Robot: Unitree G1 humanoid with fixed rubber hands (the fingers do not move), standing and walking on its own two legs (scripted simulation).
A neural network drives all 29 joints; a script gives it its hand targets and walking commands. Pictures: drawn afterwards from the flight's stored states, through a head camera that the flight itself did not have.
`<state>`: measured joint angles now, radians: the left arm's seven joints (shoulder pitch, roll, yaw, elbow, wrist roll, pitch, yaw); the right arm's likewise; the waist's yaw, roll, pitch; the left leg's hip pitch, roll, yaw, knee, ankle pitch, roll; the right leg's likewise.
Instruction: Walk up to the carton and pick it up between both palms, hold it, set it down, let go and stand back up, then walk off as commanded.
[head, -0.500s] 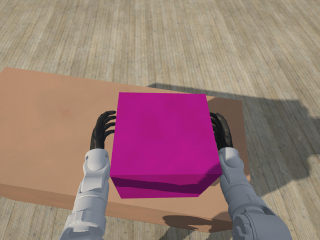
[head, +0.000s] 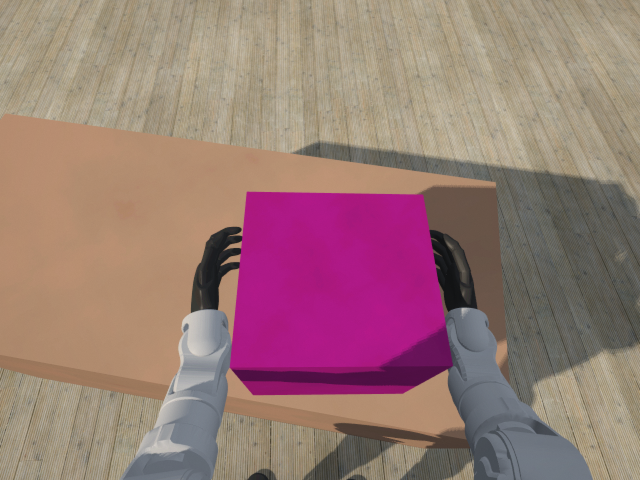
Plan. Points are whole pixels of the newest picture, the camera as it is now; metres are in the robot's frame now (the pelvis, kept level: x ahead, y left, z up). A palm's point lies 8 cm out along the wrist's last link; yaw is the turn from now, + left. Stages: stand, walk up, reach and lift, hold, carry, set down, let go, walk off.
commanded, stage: set down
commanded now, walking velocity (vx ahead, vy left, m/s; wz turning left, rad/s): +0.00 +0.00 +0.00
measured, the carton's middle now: (332, 302) +0.34 +0.00 -0.09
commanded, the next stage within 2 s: none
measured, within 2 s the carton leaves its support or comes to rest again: rests again in 1.00 s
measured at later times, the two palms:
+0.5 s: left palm (184, 323) +0.29 +0.19 -0.05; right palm (431, 306) +0.32 -0.14 -0.04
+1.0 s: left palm (187, 320) +0.30 +0.19 -0.05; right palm (432, 299) +0.34 -0.14 -0.05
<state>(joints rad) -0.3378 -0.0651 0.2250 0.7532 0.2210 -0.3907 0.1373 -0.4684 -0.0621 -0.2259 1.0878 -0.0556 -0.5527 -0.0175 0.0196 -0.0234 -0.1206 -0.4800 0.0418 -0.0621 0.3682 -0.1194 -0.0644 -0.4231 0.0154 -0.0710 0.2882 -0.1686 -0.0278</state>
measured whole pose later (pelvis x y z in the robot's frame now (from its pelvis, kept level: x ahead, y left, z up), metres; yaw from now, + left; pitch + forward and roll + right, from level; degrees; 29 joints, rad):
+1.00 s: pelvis -0.03 +0.02 -0.01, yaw +0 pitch +20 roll -2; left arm -0.44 -0.07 0.36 0.99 0.22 -0.53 0.14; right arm -0.64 -0.08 -0.40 1.30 -0.25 -0.58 0.02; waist 0.03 0.04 -0.13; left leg -0.56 0.06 -0.06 0.38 -0.18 -0.06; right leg -0.50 0.03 -0.09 0.29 -0.15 -0.03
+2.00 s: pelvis -0.03 +0.03 -0.01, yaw +0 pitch +23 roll -2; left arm -0.47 -0.07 0.40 1.00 0.24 -0.63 0.13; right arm -0.70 -0.10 -0.40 1.40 -0.25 -0.71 0.01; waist 0.03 0.04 -0.12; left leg -0.65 0.06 -0.06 0.46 -0.20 -0.05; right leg -0.58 0.03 -0.09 0.33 -0.16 -0.03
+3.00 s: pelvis -0.08 +0.02 -0.04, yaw -1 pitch +21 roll -2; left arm -0.46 0.04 0.10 1.09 -0.06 -0.56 0.16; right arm -0.68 -0.37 0.06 1.52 0.33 -0.60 0.16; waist 0.05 0.04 -0.18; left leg -0.81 0.07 -0.06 0.69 -0.25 -0.05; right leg -0.77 0.03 -0.09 0.62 -0.23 -0.03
